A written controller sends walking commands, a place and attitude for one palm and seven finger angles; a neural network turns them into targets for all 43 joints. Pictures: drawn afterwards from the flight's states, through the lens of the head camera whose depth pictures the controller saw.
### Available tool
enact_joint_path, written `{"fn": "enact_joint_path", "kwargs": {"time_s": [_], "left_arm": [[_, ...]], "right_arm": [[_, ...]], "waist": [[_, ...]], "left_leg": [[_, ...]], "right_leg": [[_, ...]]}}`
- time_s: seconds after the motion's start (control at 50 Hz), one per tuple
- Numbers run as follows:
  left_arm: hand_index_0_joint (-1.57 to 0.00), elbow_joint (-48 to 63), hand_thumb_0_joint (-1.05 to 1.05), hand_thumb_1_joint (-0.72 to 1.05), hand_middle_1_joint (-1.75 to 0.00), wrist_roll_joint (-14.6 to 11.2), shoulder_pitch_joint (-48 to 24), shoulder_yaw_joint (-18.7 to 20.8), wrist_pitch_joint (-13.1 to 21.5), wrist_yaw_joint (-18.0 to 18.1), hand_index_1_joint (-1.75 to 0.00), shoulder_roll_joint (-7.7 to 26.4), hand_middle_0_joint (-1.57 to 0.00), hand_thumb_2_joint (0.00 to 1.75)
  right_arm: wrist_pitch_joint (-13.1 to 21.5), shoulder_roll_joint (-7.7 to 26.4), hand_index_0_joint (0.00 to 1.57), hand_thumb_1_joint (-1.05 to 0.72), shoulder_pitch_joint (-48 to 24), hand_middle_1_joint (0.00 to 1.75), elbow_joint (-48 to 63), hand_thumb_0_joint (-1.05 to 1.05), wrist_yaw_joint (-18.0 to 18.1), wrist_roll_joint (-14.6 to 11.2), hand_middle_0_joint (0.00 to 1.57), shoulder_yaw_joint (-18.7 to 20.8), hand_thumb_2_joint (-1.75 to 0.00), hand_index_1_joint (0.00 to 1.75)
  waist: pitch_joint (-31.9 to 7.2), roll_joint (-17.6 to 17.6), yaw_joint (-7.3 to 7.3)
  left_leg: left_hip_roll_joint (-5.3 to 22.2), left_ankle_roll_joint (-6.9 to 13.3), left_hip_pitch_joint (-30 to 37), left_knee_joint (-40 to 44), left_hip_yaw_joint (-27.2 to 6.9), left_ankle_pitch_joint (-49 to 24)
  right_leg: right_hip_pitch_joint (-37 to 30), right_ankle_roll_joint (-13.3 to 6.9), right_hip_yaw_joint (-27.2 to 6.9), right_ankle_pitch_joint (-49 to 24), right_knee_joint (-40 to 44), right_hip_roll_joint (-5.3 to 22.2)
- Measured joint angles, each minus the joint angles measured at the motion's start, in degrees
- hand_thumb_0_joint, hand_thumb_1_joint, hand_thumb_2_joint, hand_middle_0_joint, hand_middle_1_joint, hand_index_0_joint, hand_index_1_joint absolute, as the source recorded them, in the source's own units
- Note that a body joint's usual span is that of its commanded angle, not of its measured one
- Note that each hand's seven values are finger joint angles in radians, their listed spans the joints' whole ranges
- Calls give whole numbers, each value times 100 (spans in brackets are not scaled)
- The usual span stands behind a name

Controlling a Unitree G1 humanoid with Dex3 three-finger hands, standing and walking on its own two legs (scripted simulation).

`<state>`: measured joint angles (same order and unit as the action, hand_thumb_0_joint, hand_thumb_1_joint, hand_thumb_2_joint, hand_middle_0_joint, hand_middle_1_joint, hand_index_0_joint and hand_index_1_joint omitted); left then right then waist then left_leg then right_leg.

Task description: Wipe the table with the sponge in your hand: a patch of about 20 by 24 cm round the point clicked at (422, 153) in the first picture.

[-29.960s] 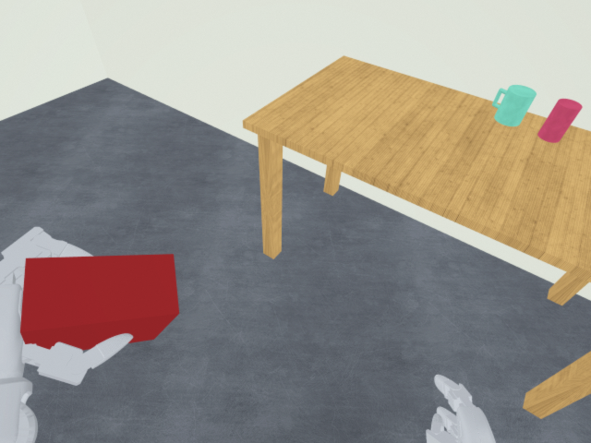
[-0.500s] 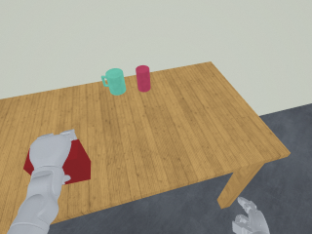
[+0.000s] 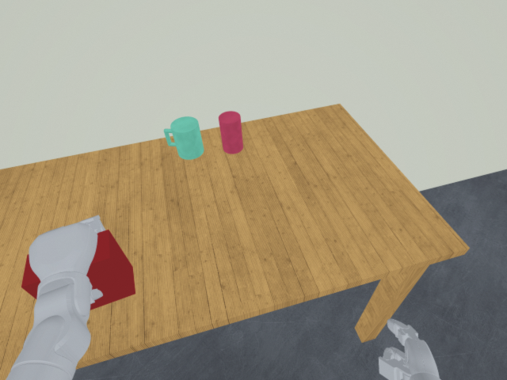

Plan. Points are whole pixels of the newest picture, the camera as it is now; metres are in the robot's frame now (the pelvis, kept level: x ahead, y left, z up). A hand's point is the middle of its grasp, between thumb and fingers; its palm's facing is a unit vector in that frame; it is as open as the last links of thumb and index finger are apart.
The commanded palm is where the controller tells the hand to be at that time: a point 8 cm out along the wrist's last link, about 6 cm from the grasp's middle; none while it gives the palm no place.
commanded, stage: move the sponge above the wiping area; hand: left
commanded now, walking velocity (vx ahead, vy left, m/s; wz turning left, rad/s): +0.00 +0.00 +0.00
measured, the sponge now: (90, 281) +0.25 +0.34 -0.01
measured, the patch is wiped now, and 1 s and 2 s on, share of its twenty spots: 0.00 0.00 0.00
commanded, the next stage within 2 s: lower the sponge onto the table in 0.16 s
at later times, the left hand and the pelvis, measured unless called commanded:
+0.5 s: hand (85, 274) +0.25 +0.34 +0.01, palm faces -0.13 -0.09 -0.99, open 10.2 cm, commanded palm +0.23 +0.32 +0.08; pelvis +0.00 +0.00 +0.00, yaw +0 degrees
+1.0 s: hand (99, 284) +0.25 +0.32 -0.02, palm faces -0.19 -0.10 -0.98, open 10.2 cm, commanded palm +0.23 +0.31 +0.06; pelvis +0.00 +0.01 +0.00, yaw +1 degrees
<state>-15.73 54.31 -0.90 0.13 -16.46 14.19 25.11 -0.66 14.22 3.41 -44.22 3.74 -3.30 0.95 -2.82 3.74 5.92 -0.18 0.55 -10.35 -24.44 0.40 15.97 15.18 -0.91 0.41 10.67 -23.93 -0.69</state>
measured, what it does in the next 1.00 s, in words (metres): stands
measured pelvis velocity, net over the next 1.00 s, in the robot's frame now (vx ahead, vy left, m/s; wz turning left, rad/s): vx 0.00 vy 0.01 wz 0.01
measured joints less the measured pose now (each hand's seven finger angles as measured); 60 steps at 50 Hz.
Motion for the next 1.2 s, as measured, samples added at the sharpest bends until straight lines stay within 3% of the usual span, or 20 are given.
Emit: {"fn": "enact_joint_path", "kwargs": {"time_s": [0.06, 0.1, 0.18, 0.24, 0.28, 0.32, 0.38, 0.44, 0.5, 0.54, 0.58, 0.64, 0.68, 0.74, 0.8, 0.9, 0.94, 1.0, 1.1, 1.2], "left_arm": [[-75, -430, 0, -51, -131, -96, -223, -202, -461, -450, -131, 71, -73, 102], [-75, -588, 0, -51, -131, -80, -297, -321, -433, -776, -131, 90, -73, 102], [-75, -470, 0, -51, -131, 83, -224, -343, 382, -1035, -131, 66, -73, 102], [-75, -178, 0, -51, -131, 350, -103, -261, 1034, -728, -131, 48, -73, 102], [-75, -29, 0, -50, -131, 464, -60, -169, 1197, -420, -130, 49, -73, 102], [-75, -2, 0, -50, -131, 432, -92, -62, 1090, -130, -130, 49, -73, 102], [-75, -128, 0, -50, -131, 152, -168, 101, 553, 67, -131, 29, -73, 102], [-75, -359, 0, -50, -131, -66, -225, 34, -109, -142, -131, 52, -73, 102], [-75, -515, 0, -50, -131, -104, -212, -131, -391, -601, -131, 93, -73, 102], [-75, -417, 0, -50, -131, -75, -97, -200, -232, -852, -131, 84, -73, 102], [-75, -191, 0, -50, -131, -21, 62, -232, 142, -955, -131, 68, -73, 102], [-75, 15, 0, -51, -131, 209, 165, -261, 759, -762, -131, 48, -73, 102], [-75, 46, 0, -50, -131, 349, 142, -219, 975, -538, -131, 50, -73, 102], [-75, -76, 0, -50, -131, 411, -15, -135, 907, -216, -131, 45, -73, 102], [-75, -243, 0, -50, -131, 266, -121, -36, 547, -77, -131, 3, -73, 102], [-75, -625, 0, -50, -131, 116, -227, -155, 38, -348, -131, -33, -73, 102], [-75, -682, 0, -50, -131, 133, -198, -223, 65, -505, -131, -46, -73, 102], [-75, -616, 0, -50, -131, 217, -103, -233, 378, -597, -131, -62, -73, 102], [-75, -264, 0, -50, -131, 443, 154, -170, 906, -246, -131, -96, -73, 102], [-75, -486, 0, -50, -131, 365, 48, -53, 690, 129, -131, -103, -73, 102]], "right_arm": [[-57, 34, 20, -90, -35, 30, 69, 2, 27, -59, 20, -105, -90, 30], [-26, 59, 20, -90, -19, 30, 160, 2, 47, -38, 20, -126, -90, 30], [127, 69, 20, -90, 87, 30, 243, 2, 110, 122, 20, -61, -90, 30], [213, 41, 20, -90, 182, 30, 215, 2, 142, 220, 20, 37, -90, 30], [212, 25, 20, -90, 213, 30, 173, 2, 129, 221, 20, 77, -90, 30], [177, 8, 20, -90, 218, 30, 115, 2, 98, 170, 20, 96, -90, 30], [73, -2, 20, -90, 176, 30, 14, 2, 32, 63, 20, 67, -90, 30], [-28, 37, 20, -90, 149, 30, 13, 2, 5, -34, 20, -9, -90, 30], [-62, 95, 20, -90, 128, 30, 109, 2, 11, -48, 20, -60, -90, 30], [-9, 123, 20, -90, 150, 30, 188, 2, 25, 7, 20, -36, -90, 30], [73, 133, 20, -90, 185, 30, 238, 2, 62, 90, 20, 7, -90, 30], [174, 112, 20, -90, 205, 30, 231, 2, 102, 190, 20, 73, -90, 30], [181, 76, 20, -90, 173, 30, 205, 2, 93, 200, 20, 90, -90, 30], [157, 9, 20, -90, 114, 30, 165, 2, 58, 146, 20, 92, -90, 30], [93, -38, 20, -90, 58, 30, 136, 2, 16, 75, 20, 55, -90, 30], [1, -32, 20, -90, 46, 30, 155, 2, -14, 24, 20, -35, -90, 30], [-1, -17, 20, -90, 83, 30, 195, 2, -15, 48, 20, -39, -90, 30], [38, 0, 20, -90, 158, 30, 234, 2, 2, 120, 20, -1, -90, 30], [93, 14, 20, -90, 279, 30, 206, 2, 4, 195, 20, 127, -90, 30], [39, 18, 20, -90, 248, 30, 85, 2, -16, 103, 20, 138, -90, 30]], "waist": [[70, -9, -75], [135, -33, -99], [216, -106, -42], [199, -118, 13], [150, -95, 19], [84, -70, -3], [-1, -44, -53], [-13, -26, -116], [71, -40, -163], [123, -59, -148], [155, -83, -90], [160, -116, 0], [150, -134, 36], [102, -144, 41], [40, -113, 3], [2, -74, -85], [16, -87, -104], [63, -130, -92], [43, -147, -47], [3, -140, -80]], "left_leg": [[-33, 14, 0, 45, -57, -59], [-46, 21, -58, 10, -96, -70], [-31, 25, -161, -120, -110, -17], [-3, 11, -182, -190, -76, 44], [7, 4, -186, -198, -40, 67], [5, 6, -188, -175, -10, 67], [-2, 14, -145, -77, 38, 34], [-25, 32, -85, 10, 33, -6], [-52, 54, -75, 18, -15, -24], [-60, 66, -89, -19, -47, -12], [-56, 71, -96, -72, -62, 20], [-47, 66, -123, -164, -79, 78], [-39, 55, -147, -200, -68, 100], [-41, 44, -202, -207, -52, 96], [-44, 44, -216, -154, -24, 69], [-69, 72, -243, -111, -37, 38], [-76, 79, -272, -135, -51, 45], [-69, 77, -315, -208, -61, 81], [-39, 53, -373, -318, -41, 150], [-32, 43, -421, -342, -20, 153]], "right_leg": [[-10, 2, 54, -15, 14, 37], [27, -1, 92, -17, -8, 53], [96, -10, 108, -3, -64, 38], [111, -17, 75, 12, -86, 7], [127, -16, 39, 17, -89, -6], [147, -2, 8, 17, -85, -5], [144, 17, -42, -3, -40, -3], [97, 32, -41, -13, 4, 19], [68, 38, 5, -6, 8, 49], [57, 41, 37, 4, -1, 60], [40, 43, 51, 16, -11, 56], [37, 41, 69, 45, -45, 49], [60, 33, 58, 53, -66, 39], [127, 33, 41, 50, -86, 41], [160, 45, 11, 24, -55, 42], [192, 63, 21, 20, -42, 67], [215, 64, 35, 33, -66, 75], [249, 57, 46, 61, -121, 68], [300, 43, 26, 95, -191, 37], [371, 40, 6, 104, -245, 29]]}}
